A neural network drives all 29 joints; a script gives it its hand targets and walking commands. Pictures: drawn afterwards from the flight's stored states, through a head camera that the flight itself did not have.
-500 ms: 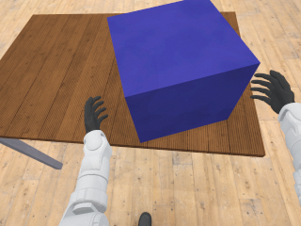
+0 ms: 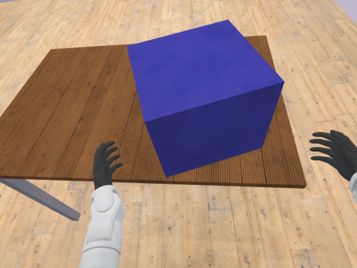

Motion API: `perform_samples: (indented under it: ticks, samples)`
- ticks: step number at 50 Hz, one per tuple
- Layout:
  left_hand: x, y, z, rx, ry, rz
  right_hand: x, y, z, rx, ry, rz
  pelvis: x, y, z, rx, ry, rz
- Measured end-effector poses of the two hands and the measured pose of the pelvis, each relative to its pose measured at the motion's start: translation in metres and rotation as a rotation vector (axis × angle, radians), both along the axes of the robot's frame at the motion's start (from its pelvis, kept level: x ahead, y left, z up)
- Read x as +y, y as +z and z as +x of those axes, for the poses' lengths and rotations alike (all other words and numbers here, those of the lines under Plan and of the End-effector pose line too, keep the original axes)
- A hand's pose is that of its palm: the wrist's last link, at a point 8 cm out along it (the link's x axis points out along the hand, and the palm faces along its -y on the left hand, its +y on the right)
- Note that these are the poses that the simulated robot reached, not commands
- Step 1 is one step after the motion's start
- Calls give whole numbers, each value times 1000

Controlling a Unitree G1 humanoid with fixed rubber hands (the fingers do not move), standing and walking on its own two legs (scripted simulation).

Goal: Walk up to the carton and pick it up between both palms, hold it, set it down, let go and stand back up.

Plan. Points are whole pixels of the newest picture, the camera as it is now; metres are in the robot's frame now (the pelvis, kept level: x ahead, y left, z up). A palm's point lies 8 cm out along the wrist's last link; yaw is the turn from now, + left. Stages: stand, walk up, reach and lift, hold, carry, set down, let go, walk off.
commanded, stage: set down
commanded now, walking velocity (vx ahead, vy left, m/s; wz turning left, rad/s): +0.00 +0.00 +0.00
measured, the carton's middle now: (196, 98) +0.56 +0.07 +0.02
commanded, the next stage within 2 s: none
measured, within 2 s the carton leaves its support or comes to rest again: neither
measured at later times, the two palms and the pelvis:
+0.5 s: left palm (97, 209) +0.24 +0.25 +0.00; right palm out of the picture +0.34 -0.30 -0.02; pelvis +0.04 +0.02 +0.01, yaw +1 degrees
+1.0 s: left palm (100, 218) +0.22 +0.23 +0.01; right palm out of the picture +0.28 -0.31 +0.00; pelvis +0.01 +0.02 +0.01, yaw +0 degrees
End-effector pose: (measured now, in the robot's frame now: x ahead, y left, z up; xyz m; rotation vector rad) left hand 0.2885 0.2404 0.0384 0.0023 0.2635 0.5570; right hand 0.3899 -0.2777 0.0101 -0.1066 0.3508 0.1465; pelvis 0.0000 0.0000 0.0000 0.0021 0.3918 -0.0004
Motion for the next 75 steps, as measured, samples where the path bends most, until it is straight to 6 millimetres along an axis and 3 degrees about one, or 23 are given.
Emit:
perform_samples:
  ticks: [6, 11, 17, 25, 29, 39, 51, 63, 75]
  samples:
    - [-5, 6, 19, -38, -15, -51, 8, 10, 8, 45, 37, -14, -1, 0, 2, 0, 1, 1]
    - [-4, -6, 26, 22, -39, -73, 11, 12, 15, 51, 31, -6, 6, 2, 17, -13, 6, -2]
    - [11, -25, -3, 96, 6, -83, 0, 0, -1, 64, -23, -10, 15, 7, 36, -58, 16, -1]
    - [12, -37, -53, 187, 28, -57, -20, -28, -52, 136, -63, -47, 21, 8, 40, -71, 19, -8]
    - [5, -29, -53, 135, 15, -36, -22, -32, -65, 136, -52, -33, 18, 7, 35, -86, 19, -3]
    - [-13, -11, -52, 20, -45, -37, -20, -4, -70, 0, -2, -29, 13, 6, 21, -118, 11, -8]
    - [-7, -25, -73, 80, -10, -78, -28, -9, -113, 121, -25, -42, 18, 7, 14, -146, 12, -13]
    - [1, -29, -71, 106, 16, -77, -28, -9, -109, 129, -51, -41, 24, 7, 24, -141, 18, -13]
    - [-3, -48, -104, 225, 32, -94, -42, -23, -133, 199, -71, -69, 21, 8, 40, -143, 20, -6]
